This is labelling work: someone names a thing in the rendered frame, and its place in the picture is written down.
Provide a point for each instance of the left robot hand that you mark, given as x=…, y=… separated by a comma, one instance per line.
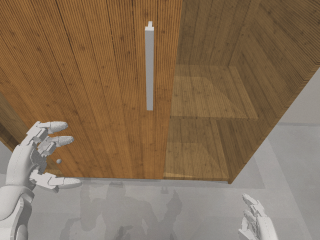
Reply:
x=25, y=158

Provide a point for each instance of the wardrobe door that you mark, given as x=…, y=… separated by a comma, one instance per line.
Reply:
x=83, y=62
x=17, y=128

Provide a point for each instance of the right robot hand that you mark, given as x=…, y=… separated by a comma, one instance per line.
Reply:
x=262, y=225

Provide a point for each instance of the robot left forearm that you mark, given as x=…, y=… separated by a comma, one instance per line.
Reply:
x=15, y=211

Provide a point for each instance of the handle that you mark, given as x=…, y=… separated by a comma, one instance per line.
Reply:
x=149, y=65

